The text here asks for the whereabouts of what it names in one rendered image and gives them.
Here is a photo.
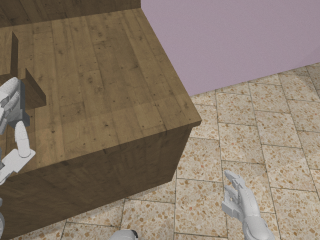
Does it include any robot left foot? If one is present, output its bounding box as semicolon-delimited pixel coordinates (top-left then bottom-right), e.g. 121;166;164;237
131;230;138;238

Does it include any robot right hand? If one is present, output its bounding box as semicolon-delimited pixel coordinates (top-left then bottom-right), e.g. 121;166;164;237
221;169;261;223

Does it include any tap lever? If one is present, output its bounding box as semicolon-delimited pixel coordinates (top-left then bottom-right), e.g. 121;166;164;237
6;79;30;129

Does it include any robot left thigh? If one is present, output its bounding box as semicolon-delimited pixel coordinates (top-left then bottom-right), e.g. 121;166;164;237
108;229;139;240

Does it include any counter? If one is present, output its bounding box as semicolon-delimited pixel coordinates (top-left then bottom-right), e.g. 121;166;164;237
0;0;202;240

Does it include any robot left hand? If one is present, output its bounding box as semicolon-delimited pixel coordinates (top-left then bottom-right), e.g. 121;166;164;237
0;77;36;186

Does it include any right robot forearm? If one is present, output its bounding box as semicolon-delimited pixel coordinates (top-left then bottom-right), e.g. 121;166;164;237
242;216;275;240

